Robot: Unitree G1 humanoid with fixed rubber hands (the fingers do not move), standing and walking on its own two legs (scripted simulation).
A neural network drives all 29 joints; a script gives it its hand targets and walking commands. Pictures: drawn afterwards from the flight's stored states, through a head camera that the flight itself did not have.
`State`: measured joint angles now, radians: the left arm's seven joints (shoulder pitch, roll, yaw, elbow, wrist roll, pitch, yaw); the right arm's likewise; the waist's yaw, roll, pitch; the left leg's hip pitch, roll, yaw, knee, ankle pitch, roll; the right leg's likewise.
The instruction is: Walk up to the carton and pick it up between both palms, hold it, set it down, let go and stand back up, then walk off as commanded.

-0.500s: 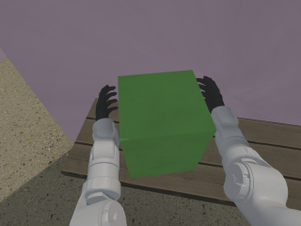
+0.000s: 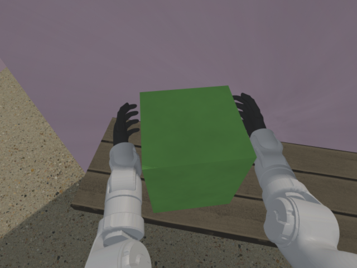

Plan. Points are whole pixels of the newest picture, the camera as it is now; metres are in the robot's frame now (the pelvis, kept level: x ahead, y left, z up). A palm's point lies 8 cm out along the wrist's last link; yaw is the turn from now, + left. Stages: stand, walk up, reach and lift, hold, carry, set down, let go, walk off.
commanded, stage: set down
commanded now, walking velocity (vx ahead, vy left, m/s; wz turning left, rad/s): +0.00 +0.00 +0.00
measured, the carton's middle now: (188, 153) +0.40 +0.03 +0.00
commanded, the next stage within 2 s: none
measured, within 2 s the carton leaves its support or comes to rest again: neither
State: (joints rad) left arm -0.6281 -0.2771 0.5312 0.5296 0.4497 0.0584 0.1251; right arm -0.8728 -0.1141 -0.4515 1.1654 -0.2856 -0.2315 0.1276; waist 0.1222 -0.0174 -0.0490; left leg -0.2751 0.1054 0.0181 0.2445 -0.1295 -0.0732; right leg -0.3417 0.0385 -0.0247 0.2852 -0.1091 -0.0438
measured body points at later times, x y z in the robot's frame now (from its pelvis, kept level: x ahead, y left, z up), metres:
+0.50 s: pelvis -0.01 +0.00 -0.01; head +0.06 +0.00 +0.44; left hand +0.39 +0.19 +0.05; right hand +0.47 -0.11 +0.05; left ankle -0.02 +0.18 -0.75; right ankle +0.01 -0.09 -0.75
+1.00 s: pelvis -0.03 +0.00 -0.01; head +0.04 -0.03 +0.43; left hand +0.38 +0.20 +0.09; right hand +0.49 -0.13 +0.08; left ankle -0.02 +0.18 -0.75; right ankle +0.01 -0.09 -0.75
